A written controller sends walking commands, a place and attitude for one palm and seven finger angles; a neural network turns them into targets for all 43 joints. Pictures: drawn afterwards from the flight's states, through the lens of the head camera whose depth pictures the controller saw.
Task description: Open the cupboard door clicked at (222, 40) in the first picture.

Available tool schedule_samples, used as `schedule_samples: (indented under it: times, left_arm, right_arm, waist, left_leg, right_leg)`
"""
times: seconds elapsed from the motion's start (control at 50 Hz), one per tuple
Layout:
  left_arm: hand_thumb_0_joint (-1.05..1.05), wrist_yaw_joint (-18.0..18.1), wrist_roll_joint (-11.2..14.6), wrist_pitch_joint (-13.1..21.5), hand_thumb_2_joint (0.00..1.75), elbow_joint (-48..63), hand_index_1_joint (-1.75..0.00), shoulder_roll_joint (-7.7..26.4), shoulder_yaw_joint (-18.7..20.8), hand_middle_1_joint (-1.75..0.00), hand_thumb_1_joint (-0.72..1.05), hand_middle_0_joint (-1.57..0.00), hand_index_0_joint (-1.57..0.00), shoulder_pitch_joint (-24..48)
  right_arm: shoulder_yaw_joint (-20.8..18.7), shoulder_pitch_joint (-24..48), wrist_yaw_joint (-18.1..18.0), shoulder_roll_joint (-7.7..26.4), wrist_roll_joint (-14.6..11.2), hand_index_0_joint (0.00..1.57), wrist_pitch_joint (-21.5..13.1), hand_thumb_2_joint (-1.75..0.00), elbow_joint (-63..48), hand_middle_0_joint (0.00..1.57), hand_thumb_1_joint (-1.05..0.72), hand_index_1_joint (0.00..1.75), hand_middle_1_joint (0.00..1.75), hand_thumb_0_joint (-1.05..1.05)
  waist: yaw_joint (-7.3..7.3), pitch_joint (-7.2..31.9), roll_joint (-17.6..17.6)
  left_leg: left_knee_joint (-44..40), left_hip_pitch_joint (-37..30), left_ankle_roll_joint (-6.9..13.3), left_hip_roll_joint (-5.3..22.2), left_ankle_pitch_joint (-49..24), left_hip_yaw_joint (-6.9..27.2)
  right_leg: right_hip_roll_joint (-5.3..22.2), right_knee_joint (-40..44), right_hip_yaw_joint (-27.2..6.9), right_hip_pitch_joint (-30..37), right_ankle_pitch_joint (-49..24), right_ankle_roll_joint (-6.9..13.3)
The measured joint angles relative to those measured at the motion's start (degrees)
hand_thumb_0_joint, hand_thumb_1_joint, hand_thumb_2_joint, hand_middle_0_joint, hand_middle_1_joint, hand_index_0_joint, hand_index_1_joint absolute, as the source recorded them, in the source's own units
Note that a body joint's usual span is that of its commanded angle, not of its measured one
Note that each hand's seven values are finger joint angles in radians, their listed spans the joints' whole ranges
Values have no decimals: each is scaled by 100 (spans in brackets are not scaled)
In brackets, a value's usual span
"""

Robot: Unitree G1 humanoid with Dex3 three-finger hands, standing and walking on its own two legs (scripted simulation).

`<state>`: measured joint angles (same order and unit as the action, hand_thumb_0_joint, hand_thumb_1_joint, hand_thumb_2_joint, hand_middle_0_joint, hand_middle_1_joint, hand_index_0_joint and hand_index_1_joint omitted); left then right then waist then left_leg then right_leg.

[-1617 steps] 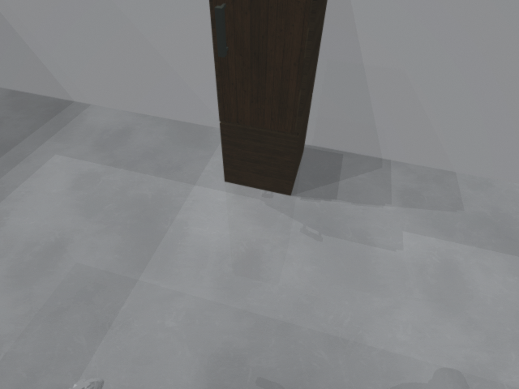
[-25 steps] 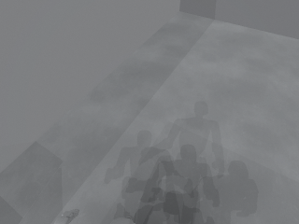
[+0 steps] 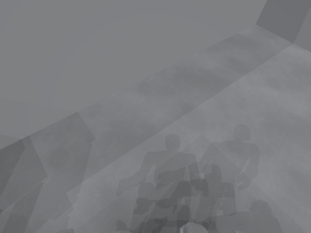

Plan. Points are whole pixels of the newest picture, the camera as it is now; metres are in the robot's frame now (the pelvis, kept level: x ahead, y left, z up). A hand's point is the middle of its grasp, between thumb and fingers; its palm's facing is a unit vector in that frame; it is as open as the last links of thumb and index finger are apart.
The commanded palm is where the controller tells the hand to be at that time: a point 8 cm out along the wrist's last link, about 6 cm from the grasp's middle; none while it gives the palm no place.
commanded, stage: turn to face it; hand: left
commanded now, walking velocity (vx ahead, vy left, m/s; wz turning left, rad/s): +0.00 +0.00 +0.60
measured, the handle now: out of the picture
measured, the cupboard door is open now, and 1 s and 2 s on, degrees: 50 50 50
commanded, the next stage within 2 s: none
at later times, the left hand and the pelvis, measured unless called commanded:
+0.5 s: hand out of the picture -0.01 +0.18 -0.18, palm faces +0.34 -0.92 -0.19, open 7.4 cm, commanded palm none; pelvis -0.01 -0.02 -0.01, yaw +19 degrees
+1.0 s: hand out of the picture -0.05 +0.15 -0.15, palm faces +0.58 -0.77 -0.26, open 7.4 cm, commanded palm none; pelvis +0.00 -0.06 +0.00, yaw +37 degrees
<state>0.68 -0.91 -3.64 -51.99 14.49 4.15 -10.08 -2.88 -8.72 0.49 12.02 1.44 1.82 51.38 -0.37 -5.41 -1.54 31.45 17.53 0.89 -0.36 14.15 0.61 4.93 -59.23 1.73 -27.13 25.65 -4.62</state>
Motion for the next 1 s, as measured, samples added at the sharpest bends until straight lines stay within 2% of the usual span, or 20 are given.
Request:
schedule_samples:
  times: [0.1, 0.14, 0.2, 0.24, 0.28, 0.32, 0.42, 0.46, 0.48, 0.54, 0.6, 0.64, 0.72, 0.78, 0.82, 0.84, 0.88, 0.92, 0.96, 1.0]
  left_arm:
    - [1, -1, 19, 78, 90, 187, -30, -51, -27, -30, 91, -20, -19, 148]
    - [1, 2, 16, 158, 90, 285, -30, -46, -50, -30, 91, -20, -20, 119]
    - [0, 45, -37, 231, 90, 310, -30, -172, -109, -30, 91, -20, -20, 137]
    - [0, 58, -38, 225, 90, 312, -30, -268, -153, -30, 91, -20, -20, 70]
    - [0, 66, -44, 215, 90, 281, -30, -330, -183, -30, 91, -20, -20, -9]
    - [0, 66, -55, 220, 90, 241, -30, -369, -204, -30, 91, -20, -20, -67]
    - [0, 25, -75, 277, 90, 167, -30, -371, -218, -30, 90, -20, -20, -159]
    - [0, 1, -47, 260, 90, 135, -30, -326, -188, -30, 90, -20, -20, -216]
    - [0, -13, -23, 230, 90, 139, -30, -309, -168, -30, 90, -21, -20, -271]
    - [1, 9, -10, 16, 90, 17, -30, -119, -77, -30, 90, -20, -20, -192]
    - [1, 16, -7, -65, 90, -84, -30, -10, -3, -30, 91, -20, -20, -70]
    - [1, 7, 1, -48, 90, -61, -30, 24, 19, -30, 91, -20, -20, -7]
    - [1, 4, 17, -1, 90, 55, -30, 23, 15, -30, 91, -20, -19, 103]
    - [1, 11, 32, 57, 90, 154, -30, -13, -9, -30, 91, -20, -19, 158]
    - [1, 15, 26, 149, 90, 261, -30, -13, -37, -30, 91, -20, -19, 114]
    - [1, 33, -4, 211, 90, 288, -30, -30, -37, -30, 91, -20, -20, 102]
    - [0, 54, -29, 244, 90, 283, -30, -144, -94, -30, 91, -20, -20, 100]
    - [0, 73, -32, 243, 90, 275, -30, -236, -134, -30, 91, -20, -20, 10]
    - [0, 75, -38, 236, 90, 244, -30, -292, -169, -30, 91, -20, -20, -87]
    - [0, 67, -53, 238, 90, 208, -30, -322, -193, -30, 91, -20, -20, -159]
  right_arm:
    - [-70, -162, 32, 34, 25, 20, 110, -90, 87, 20, -90, 30, 30, 0]
    - [-114, -258, 44, 48, 1, 20, 163, -90, 76, 21, -90, 30, 30, 0]
    - [-223, -238, 67, 163, -18, 20, 258, -90, 118, 20, -90, 30, 30, 0]
    - [-269, -210, 98, 228, -13, 20, 312, -90, 168, 20, -91, 30, 30, 0]
    - [-283, -191, 129, 241, -22, 20, 329, -90, 190, 20, -91, 30, 30, 1]
    - [-275, -180, 149, 215, -38, 20, 323, -90, 187, 20, -91, 30, 30, 1]
    - [-192, -91, 156, 136, -80, 20, 251, -90, 167, 20, -91, 30, 30, 1]
    - [-154, -57, 157, 130, -84, 20, 189, -90, 114, 20, -91, 30, 30, 0]
    - [-142, -72, 167, 162, -77, 20, 141, -90, 54, 20, -91, 30, 30, 0]
    - [-111, 19, 107, 60, -21, 20, 24, -90, 14, 20, -91, 30, 30, 0]
    - [-72, -26, 9, -6, 3, 20, -28, -90, 8, 20, -91, 30, 30, 0]
    - [-50, -57, -20, -20, 8, 20, -27, -90, 38, 20, -91, 30, 30, 0]
    - [-52, -112, -14, -3, 23, 20, 27, -90, 96, 20, -90, 30, 30, 0]
    - [-84, -158, 6, 29, 28, 20, 97, -90, 111, 20, -90, 30, 30, 0]
    - [-118, -228, 21, 47, -2, 20, 148, -90, 90, 20, -90, 30, 30, 0]
    - [-145, -217, 31, 68, -24, 20, 172, -90, 96, 20, -90, 30, 30, 0]
    - [-211, -155, 56, 163, -23, 20, 237, -90, 118, 20, -90, 30, 30, 0]
    - [-247, -101, 86, 217, -22, 20, 285, -90, 148, 20, -91, 30, 30, 0]
    - [-252, -53, 119, 225, -34, 20, 303, -90, 154, 20, -91, 30, 30, 0]
    - [-241, -10, 145, 199, -54, 20, 302, -90, 145, 20, -91, 30, 30, 1]
  waist:
    - [116, 35, 231]
    - [146, 106, 243]
    - [169, -7, 343]
    - [195, -48, 354]
    - [225, -50, 292]
    - [237, -49, 179]
    - [126, -79, -83]
    - [104, -62, -141]
    - [101, 0, -96]
    - [73, -26, -241]
    - [70, 2, -189]
    - [57, 2, -122]
    - [76, 4, 59]
    - [128, 22, 202]
    - [133, 95, 211]
    - [98, 90, 208]
    - [127, -20, 330]
    - [142, -65, 331]
    - [168, -77, 261]
    - [173, -90, 143]
  left_leg:
    - [1, 95, -143, -16, -90, 376]
    - [218, 263, -227, -99, -16, 508]
    - [1651, 773, -245, -173, 1125, 412]
    - [2774, 1074, -280, -132, 1187, 184]
    - [3252, 1160, -350, -29, 1070, -29]
    - [3021, 1019, -414, 63, 1081, -212]
    - [1423, 319, -431, 125, 1189, -510]
    - [579, -34, -376, 110, 713, -580]
    - [174, -171, -263, 147, 257, -513]
    - [478, 58, 40, 31, 348, -390]
    - [281, 34, 57, -2, 295, -182]
    - [73, -32, 36, -22, 143, -50]
    - [-126, -67, -6, -54, -27, 227]
    - [-54, 33, -84, -99, -41, 469]
    - [176, 209, -159, -209, 41, 602]
    - [505, 366, -187, -252, 409, 590]
    - [1642, 731, -210, -265, 1157, 478]
    - [2691, 1010, -268, -214, 1272, 230]
    - [3083, 1087, -350, -103, 1192, 6]
    - [2835, 965, -410, -5, 1180, -182]
  right_leg:
    - [-193, 1436, -43, 492, -187, 74]
    - [-222, 2404, -15, 920, -464, 146]
    - [-143, 2376, 164, 945, -842, 372]
    - [-57, 2472, 309, 1071, -834, 425]
    - [25, 2670, 433, 1202, -900, 429]
    - [122, 2840, 554, 1303, -972, 423]
    - [372, 2789, 876, 1335, -918, 337]
    - [477, 2517, 1021, 1246, -766, 260]
    - [492, 2270, 1099, 1123, -643, 215]
    - [362, 822, 563, 497, 398, 66]
    - [109, -71, 201, 59, 208, 37]
    - [18, -81, 91, -20, 34, 21]
    - [-119, 659, -12, 174, -64, 36]
    - [-253, 1551, -17, 567, -232, 90]
    - [-262, 2545, -10, 1017, -546, 164]
    - [-234, 2687, -14, 1033, -860, 240]
    - [-188, 2502, 161, 1046, -836, 371]
    - [-97, 2578, 287, 1178, -779, 410]
    - [-3, 2752, 400, 1316, -820, 400]
    - [104, 2887, 514, 1420, -867, 378]
